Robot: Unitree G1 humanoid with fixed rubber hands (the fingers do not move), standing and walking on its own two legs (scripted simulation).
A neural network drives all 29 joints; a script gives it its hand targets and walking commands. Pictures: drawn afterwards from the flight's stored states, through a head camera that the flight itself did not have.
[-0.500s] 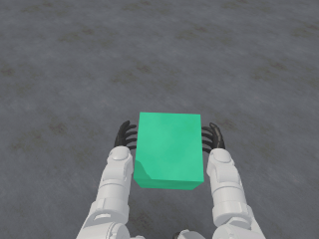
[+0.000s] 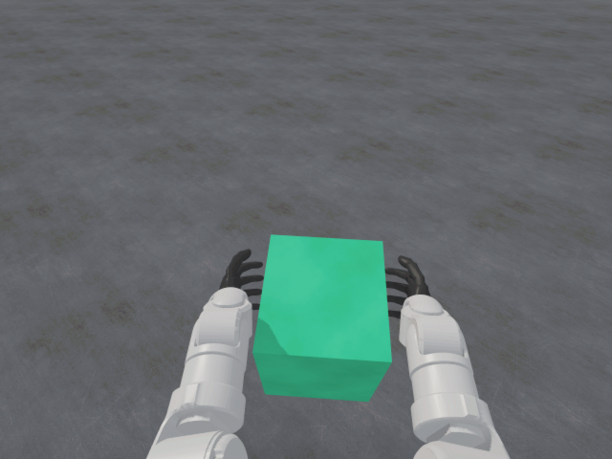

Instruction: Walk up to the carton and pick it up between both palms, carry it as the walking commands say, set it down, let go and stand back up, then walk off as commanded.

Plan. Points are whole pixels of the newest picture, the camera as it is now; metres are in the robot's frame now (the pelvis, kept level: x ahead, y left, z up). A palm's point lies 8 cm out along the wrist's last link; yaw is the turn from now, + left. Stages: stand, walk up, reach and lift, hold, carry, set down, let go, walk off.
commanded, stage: reach and lift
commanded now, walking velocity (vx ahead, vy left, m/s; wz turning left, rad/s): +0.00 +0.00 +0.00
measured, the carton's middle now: (321, 321) +0.33 -0.03 -0.03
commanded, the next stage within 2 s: hold in 1.48 s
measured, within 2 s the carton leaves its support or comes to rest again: neither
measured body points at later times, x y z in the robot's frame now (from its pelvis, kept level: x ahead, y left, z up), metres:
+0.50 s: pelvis -0.01 +0.00 +0.00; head -0.07 +0.00 +0.44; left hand +0.32 +0.12 +0.06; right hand +0.31 -0.14 +0.05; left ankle +0.01 +0.10 -0.74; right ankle +0.03 -0.11 -0.74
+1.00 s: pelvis +0.00 -0.01 +0.00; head -0.07 -0.01 +0.45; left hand +0.32 +0.12 +0.05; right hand +0.31 -0.14 +0.05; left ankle +0.01 +0.10 -0.74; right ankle +0.03 -0.11 -0.74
